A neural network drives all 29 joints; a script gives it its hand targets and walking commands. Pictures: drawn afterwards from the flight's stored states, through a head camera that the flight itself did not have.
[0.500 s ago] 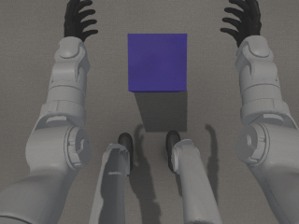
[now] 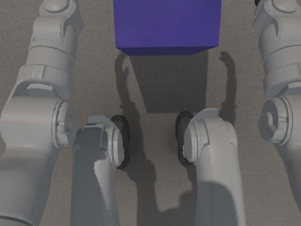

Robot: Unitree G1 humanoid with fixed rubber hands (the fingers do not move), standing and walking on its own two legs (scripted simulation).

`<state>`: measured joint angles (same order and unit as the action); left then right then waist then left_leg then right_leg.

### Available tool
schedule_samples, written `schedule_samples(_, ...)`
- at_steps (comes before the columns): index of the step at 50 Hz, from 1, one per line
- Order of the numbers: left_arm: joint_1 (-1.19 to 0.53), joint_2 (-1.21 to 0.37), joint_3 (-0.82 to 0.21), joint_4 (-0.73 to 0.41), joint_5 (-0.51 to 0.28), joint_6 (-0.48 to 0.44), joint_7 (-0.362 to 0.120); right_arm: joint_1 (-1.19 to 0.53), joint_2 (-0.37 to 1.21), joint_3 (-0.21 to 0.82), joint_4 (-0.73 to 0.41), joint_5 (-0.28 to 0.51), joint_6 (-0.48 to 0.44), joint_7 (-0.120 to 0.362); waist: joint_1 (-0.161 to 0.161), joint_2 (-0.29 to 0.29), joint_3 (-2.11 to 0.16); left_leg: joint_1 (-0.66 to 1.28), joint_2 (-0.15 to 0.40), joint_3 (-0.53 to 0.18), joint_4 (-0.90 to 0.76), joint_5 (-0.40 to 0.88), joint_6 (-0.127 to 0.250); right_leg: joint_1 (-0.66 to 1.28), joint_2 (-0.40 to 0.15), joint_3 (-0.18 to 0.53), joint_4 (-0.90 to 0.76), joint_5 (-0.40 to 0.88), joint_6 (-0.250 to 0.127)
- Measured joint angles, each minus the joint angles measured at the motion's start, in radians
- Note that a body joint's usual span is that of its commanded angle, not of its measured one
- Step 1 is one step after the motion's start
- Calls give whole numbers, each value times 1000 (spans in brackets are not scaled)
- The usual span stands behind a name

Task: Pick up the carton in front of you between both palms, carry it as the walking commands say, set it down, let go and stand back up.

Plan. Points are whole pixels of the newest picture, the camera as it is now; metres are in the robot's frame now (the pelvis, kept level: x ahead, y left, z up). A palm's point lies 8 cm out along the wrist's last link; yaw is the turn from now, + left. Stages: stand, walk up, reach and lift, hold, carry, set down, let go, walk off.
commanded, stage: reach and lift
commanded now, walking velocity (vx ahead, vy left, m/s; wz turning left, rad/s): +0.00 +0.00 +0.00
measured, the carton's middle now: (162, 11) +0.55 -0.05 -0.29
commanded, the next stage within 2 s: none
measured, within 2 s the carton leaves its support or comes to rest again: leaves its support in 1.08 s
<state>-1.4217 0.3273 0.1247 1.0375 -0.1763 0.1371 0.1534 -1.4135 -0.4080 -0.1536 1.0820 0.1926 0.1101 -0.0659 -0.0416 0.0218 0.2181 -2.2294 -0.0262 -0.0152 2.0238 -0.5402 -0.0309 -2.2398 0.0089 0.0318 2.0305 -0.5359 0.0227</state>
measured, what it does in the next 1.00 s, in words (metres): lowers itself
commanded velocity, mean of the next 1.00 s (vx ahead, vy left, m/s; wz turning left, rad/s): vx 0.00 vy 0.00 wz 0.00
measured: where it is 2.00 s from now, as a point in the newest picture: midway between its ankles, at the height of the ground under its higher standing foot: (152, 149)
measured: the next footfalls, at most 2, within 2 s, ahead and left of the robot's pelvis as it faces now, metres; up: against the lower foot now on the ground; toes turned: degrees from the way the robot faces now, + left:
none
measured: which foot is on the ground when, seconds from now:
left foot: down 0.00-1.00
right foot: down 0.00-1.00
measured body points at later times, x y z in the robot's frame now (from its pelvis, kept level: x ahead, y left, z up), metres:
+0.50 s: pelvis +0.01 +0.00 -0.05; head +0.38 -0.02 +0.19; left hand +0.59 +0.13 -0.23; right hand +0.56 -0.22 -0.23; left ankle +0.11 +0.12 -0.38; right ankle +0.11 -0.12 -0.38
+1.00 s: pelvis +0.00 +0.00 -0.05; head +0.38 -0.02 +0.18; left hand +0.58 +0.11 -0.23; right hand +0.56 -0.20 -0.22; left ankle +0.11 +0.12 -0.38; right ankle +0.11 -0.12 -0.38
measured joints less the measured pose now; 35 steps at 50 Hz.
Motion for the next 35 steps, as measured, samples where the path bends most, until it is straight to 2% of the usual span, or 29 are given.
schedule_samples(9,-120,33,-34,123,-34,-45,-19,-135,-19,46,126,27,-40,-13,7,-3,161,-35,-2,-10,112,-3,-14,-40,4,-8,113,1,-9)
schedule_samples(19,-133,63,-105,111,-81,-68,-22,-131,4,74,94,68,-58,-42,1,-17,223,-21,-9,-26,194,-52,-23,-20,-2,-24,191,-50,-17)
schedule_samples(28,-113,27,-71,140,-46,-76,-25,-96,32,49,100,30,-65,-32,-6,-2,154,-40,-5,-11,181,-54,-5,-34,2,-9,174,-53,2)
schedule_samples(35,-145,-2,-86,143,-43,-74,-24,-124,47,78,97,39,-61,-24,-4,-1,179,-31,-5,-8,161,-35,-2,-24,2,-5,154,-34,5)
